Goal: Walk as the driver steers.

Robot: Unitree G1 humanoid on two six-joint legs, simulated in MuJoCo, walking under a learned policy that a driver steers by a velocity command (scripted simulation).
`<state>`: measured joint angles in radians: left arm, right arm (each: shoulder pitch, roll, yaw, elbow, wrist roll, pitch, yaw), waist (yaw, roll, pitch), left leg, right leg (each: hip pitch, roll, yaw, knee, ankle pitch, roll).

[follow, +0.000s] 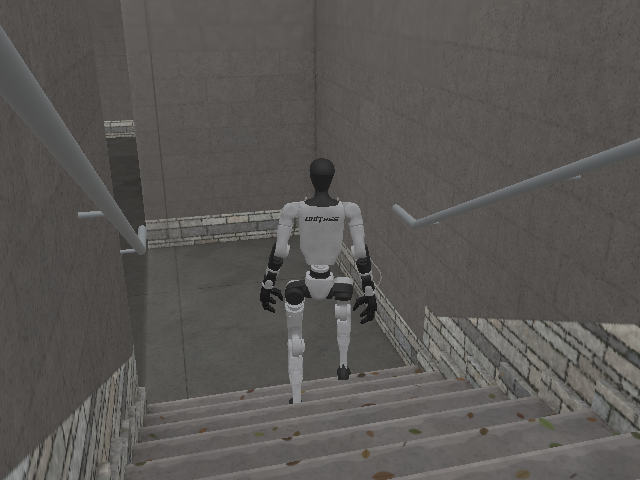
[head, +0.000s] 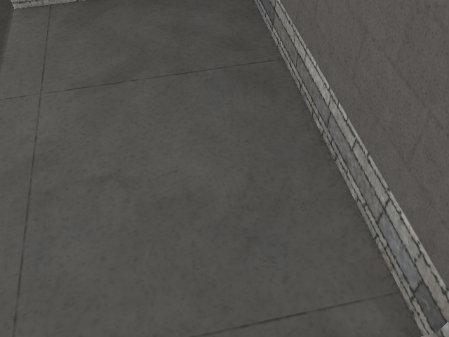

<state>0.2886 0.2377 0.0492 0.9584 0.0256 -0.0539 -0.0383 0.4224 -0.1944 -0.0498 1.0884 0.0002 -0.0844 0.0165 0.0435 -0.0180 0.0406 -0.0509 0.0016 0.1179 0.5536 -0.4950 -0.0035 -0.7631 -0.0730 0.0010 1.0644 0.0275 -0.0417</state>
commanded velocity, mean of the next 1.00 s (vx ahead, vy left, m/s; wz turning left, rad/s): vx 0.27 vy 0.00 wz -0.01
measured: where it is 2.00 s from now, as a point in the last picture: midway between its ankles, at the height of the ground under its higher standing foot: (263, 281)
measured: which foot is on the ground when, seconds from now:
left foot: down 0.00-0.20, up 0.22-0.74, down 0.76-1.00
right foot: up 0.00-0.16, down 0.18-0.78, up 0.80-1.00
